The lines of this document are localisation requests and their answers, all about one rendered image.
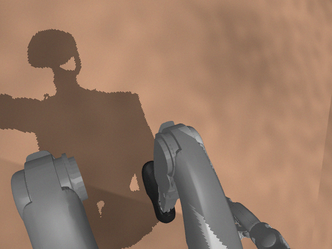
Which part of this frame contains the right robot arm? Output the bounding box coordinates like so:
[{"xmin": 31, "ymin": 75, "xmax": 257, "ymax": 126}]
[{"xmin": 249, "ymin": 222, "xmax": 290, "ymax": 249}]

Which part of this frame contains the right robot hand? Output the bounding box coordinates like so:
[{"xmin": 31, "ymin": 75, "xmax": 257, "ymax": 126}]
[{"xmin": 226, "ymin": 197, "xmax": 261, "ymax": 240}]

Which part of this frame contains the right robot foot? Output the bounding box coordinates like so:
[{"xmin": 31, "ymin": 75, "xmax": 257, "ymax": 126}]
[{"xmin": 142, "ymin": 161, "xmax": 175, "ymax": 223}]

